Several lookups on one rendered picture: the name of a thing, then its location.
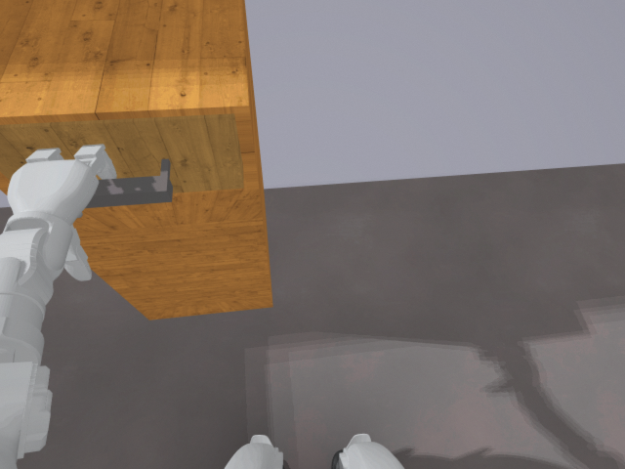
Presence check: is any robot left upper arm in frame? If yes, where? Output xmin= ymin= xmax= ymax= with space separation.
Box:
xmin=0 ymin=362 xmax=53 ymax=469

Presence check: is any left robot hand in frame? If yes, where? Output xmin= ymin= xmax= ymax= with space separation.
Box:
xmin=7 ymin=144 xmax=117 ymax=281

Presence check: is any robot right thigh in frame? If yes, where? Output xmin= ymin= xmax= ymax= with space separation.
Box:
xmin=339 ymin=442 xmax=404 ymax=469

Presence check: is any cabinet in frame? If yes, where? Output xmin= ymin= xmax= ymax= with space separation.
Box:
xmin=0 ymin=0 xmax=273 ymax=320

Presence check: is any robot left shin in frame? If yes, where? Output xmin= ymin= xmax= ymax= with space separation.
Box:
xmin=250 ymin=435 xmax=272 ymax=446

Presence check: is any drawer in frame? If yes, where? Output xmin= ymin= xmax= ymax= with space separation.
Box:
xmin=0 ymin=113 xmax=244 ymax=193

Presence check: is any handle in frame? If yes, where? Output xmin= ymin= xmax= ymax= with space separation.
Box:
xmin=86 ymin=159 xmax=173 ymax=208

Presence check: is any robot left forearm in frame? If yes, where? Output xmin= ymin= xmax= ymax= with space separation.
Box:
xmin=0 ymin=211 xmax=73 ymax=366

